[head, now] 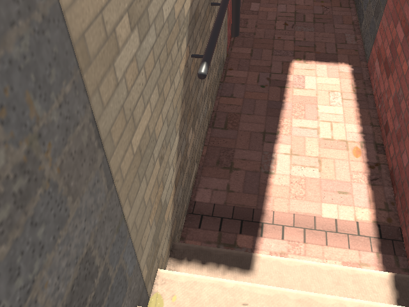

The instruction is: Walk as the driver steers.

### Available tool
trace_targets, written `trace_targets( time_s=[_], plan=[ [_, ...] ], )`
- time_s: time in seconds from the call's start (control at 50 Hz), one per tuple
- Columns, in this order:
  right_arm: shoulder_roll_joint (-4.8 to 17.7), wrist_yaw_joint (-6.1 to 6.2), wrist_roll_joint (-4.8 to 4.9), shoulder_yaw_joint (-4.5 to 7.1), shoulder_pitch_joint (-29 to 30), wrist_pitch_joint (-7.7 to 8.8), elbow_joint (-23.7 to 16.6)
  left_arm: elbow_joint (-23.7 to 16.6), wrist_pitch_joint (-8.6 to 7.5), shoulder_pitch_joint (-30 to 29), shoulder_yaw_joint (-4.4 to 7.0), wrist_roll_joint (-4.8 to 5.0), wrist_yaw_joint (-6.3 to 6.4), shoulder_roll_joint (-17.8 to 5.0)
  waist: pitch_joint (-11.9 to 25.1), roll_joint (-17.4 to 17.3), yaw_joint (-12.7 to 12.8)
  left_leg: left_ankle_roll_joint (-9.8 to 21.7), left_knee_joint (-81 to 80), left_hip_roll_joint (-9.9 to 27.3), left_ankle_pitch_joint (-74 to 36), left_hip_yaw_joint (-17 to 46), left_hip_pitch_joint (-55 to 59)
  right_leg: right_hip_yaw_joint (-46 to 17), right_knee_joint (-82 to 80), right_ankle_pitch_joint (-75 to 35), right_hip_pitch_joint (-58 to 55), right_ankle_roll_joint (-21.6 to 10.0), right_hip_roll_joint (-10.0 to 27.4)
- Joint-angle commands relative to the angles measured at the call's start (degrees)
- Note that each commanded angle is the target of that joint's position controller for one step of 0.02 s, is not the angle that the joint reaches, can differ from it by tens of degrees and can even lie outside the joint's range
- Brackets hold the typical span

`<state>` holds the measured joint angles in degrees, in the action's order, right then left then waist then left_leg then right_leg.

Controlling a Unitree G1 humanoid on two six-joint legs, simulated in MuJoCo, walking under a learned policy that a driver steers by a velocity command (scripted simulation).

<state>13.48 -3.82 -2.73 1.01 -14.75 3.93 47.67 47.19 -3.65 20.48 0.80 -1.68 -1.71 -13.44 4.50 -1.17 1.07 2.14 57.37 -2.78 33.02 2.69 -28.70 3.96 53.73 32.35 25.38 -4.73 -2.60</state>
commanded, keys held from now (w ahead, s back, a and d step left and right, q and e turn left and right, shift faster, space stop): w+e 0.70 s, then w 0.22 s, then w+q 0.08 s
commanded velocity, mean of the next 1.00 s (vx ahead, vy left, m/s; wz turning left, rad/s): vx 0.45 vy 0.00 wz -0.41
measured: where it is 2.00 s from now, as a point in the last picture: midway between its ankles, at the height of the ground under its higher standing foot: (279, 285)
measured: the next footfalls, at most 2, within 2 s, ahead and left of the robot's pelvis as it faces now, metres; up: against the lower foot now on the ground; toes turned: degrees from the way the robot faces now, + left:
left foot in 0.42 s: +0.27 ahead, +0.09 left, -0.16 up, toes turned -14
right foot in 0.92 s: +0.45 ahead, -0.27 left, -0.33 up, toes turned -35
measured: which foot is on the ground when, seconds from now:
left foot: up 0.00-0.40, down 0.42-0.90, up 0.92-1.00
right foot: down 0.00-0.44, up 0.46-0.90, down 0.92-1.00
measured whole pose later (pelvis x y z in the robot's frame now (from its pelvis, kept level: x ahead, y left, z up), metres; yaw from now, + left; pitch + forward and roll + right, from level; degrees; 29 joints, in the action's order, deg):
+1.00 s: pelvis +0.42 -0.15 -0.28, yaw -28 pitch +0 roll +2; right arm 11.7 -5.0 -2.6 1.5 -34.8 3.3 65.9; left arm 49.6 -3.8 9.2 2.4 -4.6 -4.5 -12.8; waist -1.5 1.7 -5.1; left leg 2.0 100.5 3.6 43.6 1.0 -20.8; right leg 5.6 31.8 13.7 18.2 -2.2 2.0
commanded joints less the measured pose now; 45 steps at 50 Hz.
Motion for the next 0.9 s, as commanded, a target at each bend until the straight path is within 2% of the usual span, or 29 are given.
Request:
trace_targets(
  time_s=[0.02, 0.06, 0.08, 0.1, 0.16, 0.18, 0.22, 0.28, 0.32, 0.36, 0.38, 0.42, 0.44, 0.46, 0.48, 0.52, 0.56, 0.58, 0.6, 0.62, 0.64, 0.66, 0.68, 0.7, 0.74, 0.78, 0.8, 0.86, 0.9],
  plan=[
    [2.19, -0.36, -3.23, 0.81, 12.47, 2.19, -8.31, -1.12, -3.93, 11.43, 4.94, -2.12, 0.33, -13.88, -10.66, 4.22, 8.52, 0.83, 14.13, -2.43, -0.05, 11.12, -47.86, -57.77, -32.28, 7.6, -30.13, -20.12, 18.0],
    [0.22, 1.93, -2.53, -0.27, 7.38, 1.85, -5.65, 0.81, -3.17, 7.66, 3.63, -2.17, -0.43, -6.68, -8.09, -0.39, 3.14, 0.62, 20.31, 0.84, -16.59, 13.76, -50.34, -51.02, -27.24, -4.97, -28.1, -18.81, 16.96],
    [-1.87, 1.56, -4.34, -1.97, 4.6, 1.15, -3.8, 2.33, -3.4, 2.22, 2.31, -3.39, -0.5, -2.04, -6.22, -1.81, -1.18, 1.38, 21.78, 3.1, -26.46, 12.11, -44.02, -41.22, -23.45, -5.61, -19.72, -14.09, 12.58],
    [-1.43, 0.02, -5.37, -2.18, 1.78, 0.07, -2.06, 1.78, -3.5, -0.82, 1.89, -2.73, -0.7, -1.6, -5.88, -0.69, -3.28, 1.39, 24.27, 3.87, -32.43, 7.11, -37.96, -34.56, -22.13, -6.32, -9.74, -12.82, 8.91],
    [-0.92, -2.22, -4.72, -2.95, 3.51, -1.33, -2.29, 6.04, -4.17, 2.54, -0.87, -4.63, 0.5, 1.37, -5.43, 1.58, -1.24, -0.55, 20.95, 8.18, -46.3, 5.44, -30.14, -25.9, -20.14, -6.71, 3.14, -11.7, 5.0],
    [2.13, -2.11, -5.32, -2.36, 5.74, -1.32, -2.74, 5.73, -4.99, 4.08, -1.2, -4.52, 1.39, 0.71, -3.95, 0.47, 0.96, -0.86, 11.1, 8.16, -51.15, 4.58, -28.49, -22.4, -16.82, -9.03, 0.79, -11.08, 4.22],
    [1.86, -1.84, -3.93, -2.63, 11.25, -0.92, -4.15, 8.65, -6.11, 11.57, -1.58, -4.17, 2.61, -1.16, -3.96, 2.37, 4.22, -1.64, 0.97, 7.54, -59.2, 2.89, -24.91, -22.36, -11.64, -8.89, 1.04, -10.73, 2.56],
    [0.15, -1.61, -3.29, -3.71, 17.29, -0.85, -9.79, 5.95, -4.71, 6.87, -1.49, -4.09, 0.2, -6.38, -4.35, 4.67, 4.21, -2.18, -9.91, 3.49, -55.81, -5.49, 9.36, -17.46, -12.91, 2.57, 25.94, -9.05, -0.61],
    [1.72, -1.68, -3.65, -3.68, 15.08, -0.84, -11.29, 4.29, -4.23, 6.34, -0.33, -3.23, -0.7, -10.03, -6.19, 4.52, 4.44, -3.88, -15.43, 0.63, -42.36, -4.21, 8.14, -24.1, -7.84, 1.02, 17.08, -11.21, 0.81],
    [1.66, -1.02, -3.42, -3.97, 17.3, -0.63, -12.6, 3.25, -3.65, 7.01, 0.38, -1.37, -0.72, -10.73, -9.06, 5.2, 7.32, -3.39, -33.3, 0.29, -33.25, -0.06, -1.9, -33.53, -2.42, -11.1, -3.78, -12.37, 1.9],
    [1.92, -0.94, -2.82, -3.44, 13.36, -0.24, -10.62, 3.58, -3.52, 6.2, 0.3, -1.71, -1.13, -10.1, -8.2, 4.59, 6.65, -2.32, -38.21, 1.3, -35.61, 1.0, 1.25, -34.11, 4.25, -15.12, -8.35, -11.68, 1.5],
    [6.37, -1.22, -2.93, -0.51, -15.09, 1.51, -1.18, 2.28, -3.02, 3.27, -0.72, -3.02, -4.66, -8.1, -3.05, 0.74, -5.32, 2.61, -40.69, 5.56, -49.62, -1.87, 29.31, -27.99, 30.47, -27.7, 0.62, -8.93, -3.06],
    [11.84, -1.27, -2.42, 1.73, -26.19, 2.16, 1.78, 3.18, -3.0, 11.18, -1.66, -1.37, -5.89, 0.2, 8.17, -8.25, -4.01, 12.55, -20.48, 15.57, -69.79, 4.85, 56.9, -20.24, 49.21, -13.74, 23.88, -3.77, -4.75],
    [14.32, -2.45, -2.35, 2.04, -20.84, 1.7, -1.31, 2.83, -2.92, 20.63, -1.93, 0.02, -5.54, 2.43, 12.5, -14.31, -0.3, 26.02, -14.17, 28.17, -91.92, 17.91, 66.29, -11.77, 73.04, 12.63, 44.73, 0.55, -8.13],
    [12.83, -2.19, -3.29, 3.04, -20.51, 0.82, -1.52, -2.34, -2.66, 10.63, -0.29, 0.19, -4.71, -3.97, 5.56, -7.88, -6.2, 27.14, -24.14, 31.7, -67.03, 25.72, 58.33, -9.13, 68.51, 6.5, 55.53, 2.05, -4.08],
    [1.85, -1.82, -1.68, 0.39, -13.8, 0.33, 0.47, -3.15, -1.27, 1.86, -1.08, -1.13, -3.02, -3.29, -0.77, 3.32, -3.79, 20.26, -31.62, 27.79, -23.79, 23.43, 37.07, -12.95, 62.66, -8.52, 56.16, 2.31, 6.13],
    [-9.86, 0.04, -2.35, -3.43, -2.73, 2.28, -1.16, -0.2, -0.67, 1.68, -2.05, -3.4, -3.36, 0.05, -9.77, 4.27, 3.59, 14.52, -36.62, 18.78, -27.5, 9.37, 8.35, -13.19, 32.86, -31.38, 39.52, -0.82, 14.58],
    [-7.86, 0.95, -1.46, -3.32, 0.43, 2.97, -1.48, 1.61, -0.53, 1.19, -1.59, -4.45, -4.7, -0.11, -13.22, 1.59, 3.14, 14.8, -37.37, 15.5, -30.52, 4.05, -3.06, -9.93, 22.78, -37.82, 30.83, -0.34, 14.39],
    [-4.74, 2.28, -0.81, -3.14, 0.85, 3.93, -1.07, 2.19, -0.15, -1.95, -0.13, -4.86, -5.26, -2.15, -8.9, 1.14, 0.9, 13.17, -36.47, 11.99, -25.13, -3.47, -10.47, -5.6, 13.96, -45.29, 16.88, -0.23, 12.86],
    [-1.04, 2.8, -1.61, -2.31, -3.4, 4.68, 1.61, 3.22, 0.0, -1.22, -0.67, -5.19, -6.17, -0.11, -6.82, -3.57, 1.11, 12.64, -33.87, 11.28, -23.79, -3.76, -13.86, -4.9, 19.81, -48.17, 10.07, 0.73, 11.74],
    [1.79, 2.93, -1.7, -1.61, -3.43, 4.71, 1.5, 3.34, -0.71, 0.94, -0.63, -5.17, -6.85, -0.21, -5.42, -1.82, 2.06, 12.51, -31.16, 11.68, -26.22, -4.56, -14.99, -2.19, 20.34, -44.97, 4.89, 0.83, 8.99],
    [0.21, 3.61, -2.63, -2.12, -6.71, 5.31, 4.41, 1.36, -0.92, -4.62, -0.8, -4.24, -5.97, -1.03, -6.11, -1.11, 0.14, 10.84, -28.46, 15.17, -26.82, -1.15, -1.14, -9.93, 10.78, -52.67, 16.84, 1.03, 14.14],
    [0.56, 4.71, -1.36, -2.24, -12.09, 5.46, 5.69, 0.25, -1.21, -7.57, -0.41, -4.83, -5.15, -2.97, -5.27, -1.51, -3.29, 11.0, -22.88, 16.93, -27.67, 1.47, 15.37, -8.35, 0.45, -54.41, 30.11, 1.44, 13.3],
    [1.08, 5.02, -1.78, -2.16, -19.18, 5.11, 8.76, -1.41, -1.12, -12.87, -0.21, -4.65, -4.88, -3.27, -7.49, 0.6, -6.46, 12.86, -19.28, 20.17, -27.66, 7.38, 23.0, -8.56, -2.69, -53.08, 39.54, 1.43, 12.68],
    [-0.29, 5.02, -2.6, -2.54, -24.36, 3.11, 10.29, -1.2, -0.27, -16.95, -1.46, -4.64, -4.58, 0.02, -9.04, 2.84, -9.39, 11.55, -16.82, 17.99, -17.06, 3.74, 20.93, -4.78, -19.69, -64.66, 32.76, 0.96, 11.58],
    [0.38, 1.79, -3.78, -2.43, -21.56, 1.68, 11.67, -2.85, 1.39, -18.91, -1.58, -4.72, -4.71, 0.71, -13.28, -0.88, -7.33, 12.1, -21.64, 17.03, -11.49, 2.99, 0.73, -1.19, -14.89, -60.99, 9.52, 0.25, 8.98],
    [1.98, 1.18, -2.71, -1.93, -18.46, 1.72, 11.82, -2.75, 2.15, -16.48, -1.26, -4.69, -4.63, -0.56, -15.61, -0.19, -5.39, 12.11, -21.4, 18.86, -14.49, 4.69, 0.03, -2.5, -14.95, -55.63, 7.19, 0.62, 8.56],
    [6.71, 2.38, -1.63, 0.52, -20.1, 1.62, 15.2, -5.47, 2.19, -21.02, -1.66, -4.44, -3.77, -0.15, -17.09, 2.72, -7.27, 9.49, -14.45, 21.11, -23.0, 5.21, 14.83, -3.03, -28.68, -44.5, 5.28, -0.74, 8.99],
    [7.92, 0.39, -4.77, 1.33, -19.25, 0.4, 17.2, 1.32, 0.53, -2.97, 1.14, -2.7, -2.72, -4.81, -10.06, 1.84, 0.41, 6.91, 4.64, 16.79, -34.01, -0.93, 11.16, 1.56, -33.42, -49.89, -20.52, -2.03, 5.82]
  ],
)
Keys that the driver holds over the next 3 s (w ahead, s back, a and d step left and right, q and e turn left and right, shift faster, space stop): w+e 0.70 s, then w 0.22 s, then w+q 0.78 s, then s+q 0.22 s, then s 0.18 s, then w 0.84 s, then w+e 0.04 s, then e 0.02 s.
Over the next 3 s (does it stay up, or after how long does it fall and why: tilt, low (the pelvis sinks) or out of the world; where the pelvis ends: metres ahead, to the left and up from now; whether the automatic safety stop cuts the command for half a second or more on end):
stays up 1.21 -0.30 -0.75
